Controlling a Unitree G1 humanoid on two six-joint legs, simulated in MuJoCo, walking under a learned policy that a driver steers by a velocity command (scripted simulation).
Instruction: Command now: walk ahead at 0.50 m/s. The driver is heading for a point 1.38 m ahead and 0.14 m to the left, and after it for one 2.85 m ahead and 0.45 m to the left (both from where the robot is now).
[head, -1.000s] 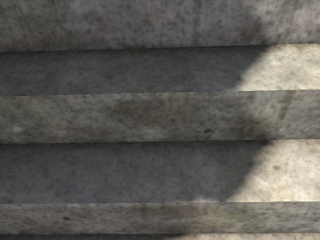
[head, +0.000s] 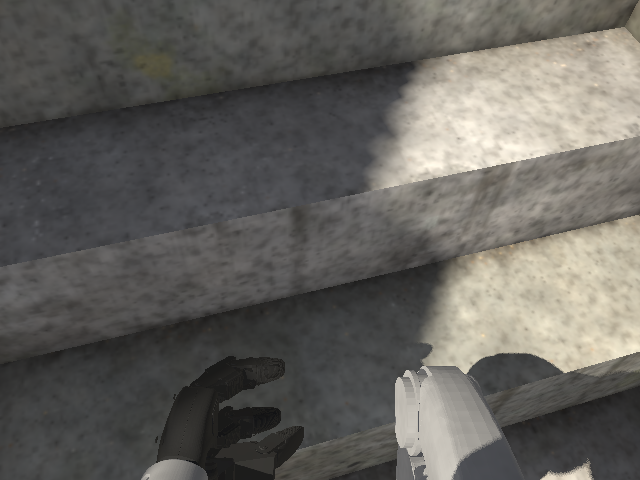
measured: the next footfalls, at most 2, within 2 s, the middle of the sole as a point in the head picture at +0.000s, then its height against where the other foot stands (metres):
right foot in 0.08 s outside the picture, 0.22 m higher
left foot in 0.58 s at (246, 392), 0.22 m higher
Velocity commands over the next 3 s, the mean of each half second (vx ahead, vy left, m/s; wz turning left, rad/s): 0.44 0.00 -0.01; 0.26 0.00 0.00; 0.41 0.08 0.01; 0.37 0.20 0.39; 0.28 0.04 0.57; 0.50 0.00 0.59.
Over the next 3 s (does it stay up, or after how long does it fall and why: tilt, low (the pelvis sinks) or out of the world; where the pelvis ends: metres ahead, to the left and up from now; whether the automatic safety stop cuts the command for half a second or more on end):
stays up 1.02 -0.06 1.05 its command is cut before an obstacle after 1.3 s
